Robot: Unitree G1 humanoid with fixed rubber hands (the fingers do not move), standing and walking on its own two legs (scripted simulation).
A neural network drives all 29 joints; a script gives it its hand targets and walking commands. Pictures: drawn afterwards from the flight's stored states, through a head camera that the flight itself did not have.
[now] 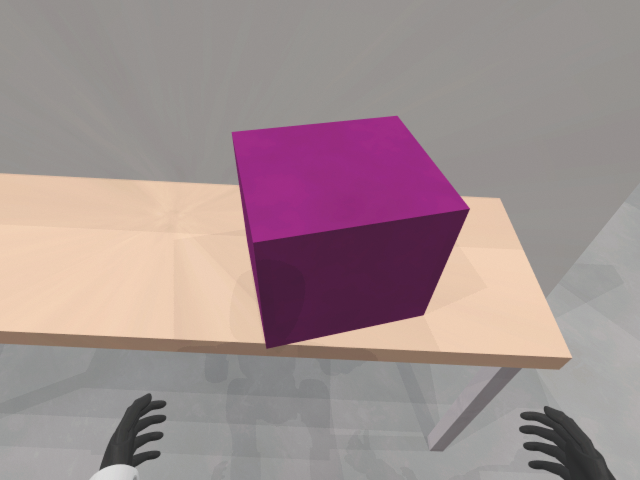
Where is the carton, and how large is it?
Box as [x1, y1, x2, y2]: [232, 116, 469, 348]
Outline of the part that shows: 397,116 232,132 247,243 266,348 423,314 469,208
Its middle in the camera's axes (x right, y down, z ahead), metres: +0.03 -0.02 +0.65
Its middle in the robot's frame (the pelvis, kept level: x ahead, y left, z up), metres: +0.50 -0.02 +0.02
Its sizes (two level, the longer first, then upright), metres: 0.286 0.249 0.257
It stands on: a table, 0.67 m high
